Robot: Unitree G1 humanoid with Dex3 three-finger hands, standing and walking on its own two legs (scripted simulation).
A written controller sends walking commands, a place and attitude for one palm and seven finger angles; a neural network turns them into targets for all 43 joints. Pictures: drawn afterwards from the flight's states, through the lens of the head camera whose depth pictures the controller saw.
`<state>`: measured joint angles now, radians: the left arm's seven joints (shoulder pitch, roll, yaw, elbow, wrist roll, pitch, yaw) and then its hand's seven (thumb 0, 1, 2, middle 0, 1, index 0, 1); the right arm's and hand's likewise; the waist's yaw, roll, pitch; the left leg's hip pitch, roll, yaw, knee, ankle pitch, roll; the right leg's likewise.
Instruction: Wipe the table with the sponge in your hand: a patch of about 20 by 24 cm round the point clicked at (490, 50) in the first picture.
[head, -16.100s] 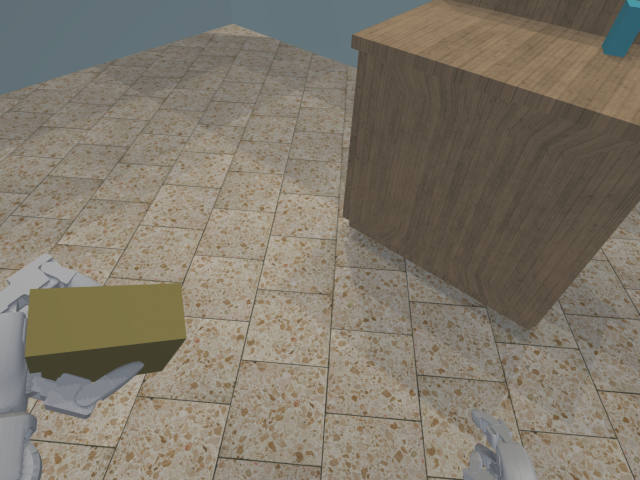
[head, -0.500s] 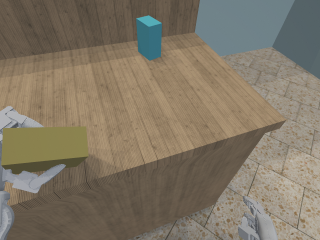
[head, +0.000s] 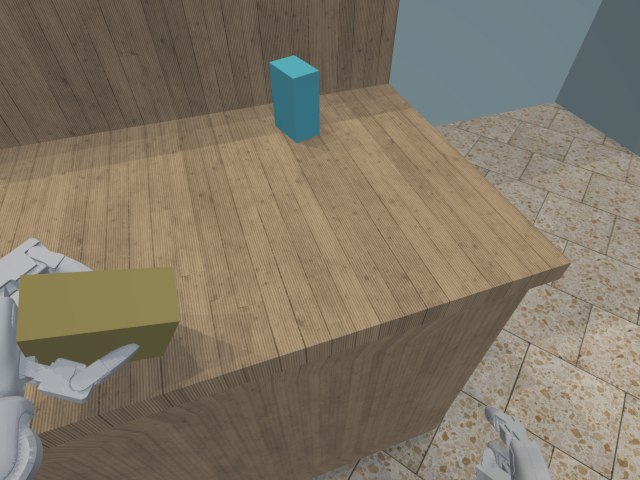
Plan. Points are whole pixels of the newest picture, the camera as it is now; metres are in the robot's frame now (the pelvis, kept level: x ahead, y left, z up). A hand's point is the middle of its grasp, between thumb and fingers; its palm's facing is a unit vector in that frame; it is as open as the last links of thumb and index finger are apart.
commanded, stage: come to a stop and stand still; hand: left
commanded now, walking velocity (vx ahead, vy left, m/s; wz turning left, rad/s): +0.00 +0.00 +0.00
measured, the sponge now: (125, 320) +0.23 +0.22 +0.15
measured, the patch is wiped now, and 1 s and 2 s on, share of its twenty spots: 0.00 0.00 0.00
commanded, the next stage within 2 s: look again from close up in 1.44 s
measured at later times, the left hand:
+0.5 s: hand (46, 313) +0.22 +0.28 +0.17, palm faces +0.31 -0.86 -0.40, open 9.8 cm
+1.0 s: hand (9, 308) +0.22 +0.32 +0.17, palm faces +0.38 -0.85 -0.36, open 9.8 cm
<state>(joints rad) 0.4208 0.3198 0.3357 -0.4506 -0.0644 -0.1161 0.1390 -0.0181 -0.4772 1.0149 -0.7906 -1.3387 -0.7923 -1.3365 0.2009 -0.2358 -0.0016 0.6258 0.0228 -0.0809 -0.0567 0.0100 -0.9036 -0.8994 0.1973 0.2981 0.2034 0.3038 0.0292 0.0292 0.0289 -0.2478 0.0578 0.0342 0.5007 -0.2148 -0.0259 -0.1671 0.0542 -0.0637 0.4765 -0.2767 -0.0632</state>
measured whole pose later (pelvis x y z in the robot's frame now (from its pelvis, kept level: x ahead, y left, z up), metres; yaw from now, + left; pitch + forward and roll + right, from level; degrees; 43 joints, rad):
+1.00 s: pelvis +0.00 +0.08 +0.00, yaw -1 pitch -1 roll -2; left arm 0.39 0.35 0.34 -0.45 -0.03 -0.20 0.10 -0.02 -0.47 1.02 -0.78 -1.34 -0.78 -1.34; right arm 0.20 -0.19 0.03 0.56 0.02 -0.12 -0.02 0.01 -0.90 -0.90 0.20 0.30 0.20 0.30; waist 0.03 -0.01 0.05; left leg -0.24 -0.02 0.11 0.46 -0.20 0.08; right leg -0.16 -0.03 -0.01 0.40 -0.22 0.04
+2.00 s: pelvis +0.01 +0.06 +0.01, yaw +0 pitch -1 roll -1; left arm 0.41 0.34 0.36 -0.47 -0.04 -0.17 0.11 -0.02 -0.46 1.02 -0.77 -1.35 -0.77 -1.35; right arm 0.18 -0.19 0.02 0.57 0.03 -0.08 -0.04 0.01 -0.90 -0.90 0.20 0.30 0.20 0.30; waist 0.04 -0.01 0.07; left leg -0.22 -0.01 0.09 0.43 -0.19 0.06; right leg -0.13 -0.02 -0.03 0.37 -0.22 0.02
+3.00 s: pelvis +0.00 +0.01 +0.00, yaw +0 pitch +0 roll -1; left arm 0.29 0.47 0.41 -0.44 -0.05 -0.20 0.06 -0.01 -0.47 1.02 -0.77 -1.35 -0.76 -1.36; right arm 0.21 -0.20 -0.02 0.59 0.01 -0.09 -0.04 0.01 -0.90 -0.90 0.20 0.30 0.20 0.30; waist 0.05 -0.01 0.08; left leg -0.30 0.07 0.05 0.51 -0.22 -0.01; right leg -0.19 0.07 -0.06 0.43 -0.25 -0.05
